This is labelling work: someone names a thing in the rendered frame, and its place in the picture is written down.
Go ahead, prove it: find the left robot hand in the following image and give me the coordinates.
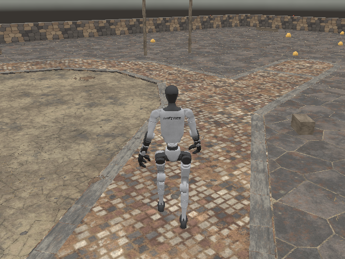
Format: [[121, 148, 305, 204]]
[[138, 154, 150, 168]]

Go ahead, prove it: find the right robot hand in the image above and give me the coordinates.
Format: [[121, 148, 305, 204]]
[[189, 144, 201, 154]]

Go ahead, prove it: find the robot right thigh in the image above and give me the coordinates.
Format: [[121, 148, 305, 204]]
[[180, 151, 191, 193]]

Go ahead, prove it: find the robot torso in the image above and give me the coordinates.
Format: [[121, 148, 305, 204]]
[[160, 107, 185, 162]]

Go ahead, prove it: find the right robot forearm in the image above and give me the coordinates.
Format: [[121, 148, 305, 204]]
[[192, 129, 201, 147]]

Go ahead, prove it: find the left robot forearm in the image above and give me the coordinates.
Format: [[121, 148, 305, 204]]
[[140, 131, 151, 156]]

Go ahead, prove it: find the left robot upper arm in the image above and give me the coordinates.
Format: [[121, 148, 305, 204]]
[[146, 109, 161, 140]]

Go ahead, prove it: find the right robot upper arm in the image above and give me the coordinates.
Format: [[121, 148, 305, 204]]
[[183, 108, 198, 137]]

